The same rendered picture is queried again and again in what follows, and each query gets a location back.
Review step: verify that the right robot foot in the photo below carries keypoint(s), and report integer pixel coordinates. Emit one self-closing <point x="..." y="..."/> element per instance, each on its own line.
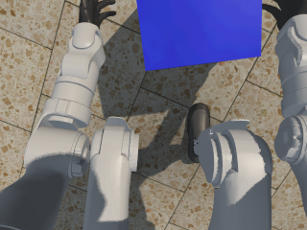
<point x="198" y="120"/>

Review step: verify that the left robot upper arm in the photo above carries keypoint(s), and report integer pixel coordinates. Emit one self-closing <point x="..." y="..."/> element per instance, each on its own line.
<point x="54" y="156"/>

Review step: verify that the robot right hand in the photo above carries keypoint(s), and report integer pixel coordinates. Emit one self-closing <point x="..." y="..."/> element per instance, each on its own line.
<point x="288" y="9"/>

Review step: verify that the carton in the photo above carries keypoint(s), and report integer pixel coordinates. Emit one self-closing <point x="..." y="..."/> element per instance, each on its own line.
<point x="178" y="33"/>

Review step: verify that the right robot forearm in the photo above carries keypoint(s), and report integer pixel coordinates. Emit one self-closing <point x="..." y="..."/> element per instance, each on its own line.
<point x="291" y="49"/>

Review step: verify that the right robot thigh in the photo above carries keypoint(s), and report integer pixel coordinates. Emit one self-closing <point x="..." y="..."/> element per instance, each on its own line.
<point x="233" y="161"/>

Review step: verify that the robot left hand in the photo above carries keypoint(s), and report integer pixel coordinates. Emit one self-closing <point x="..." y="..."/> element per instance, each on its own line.
<point x="89" y="11"/>

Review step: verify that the left robot forearm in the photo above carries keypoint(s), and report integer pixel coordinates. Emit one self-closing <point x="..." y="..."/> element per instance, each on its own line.
<point x="75" y="86"/>

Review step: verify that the right robot upper arm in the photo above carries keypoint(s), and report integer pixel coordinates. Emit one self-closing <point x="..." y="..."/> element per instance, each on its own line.
<point x="290" y="144"/>

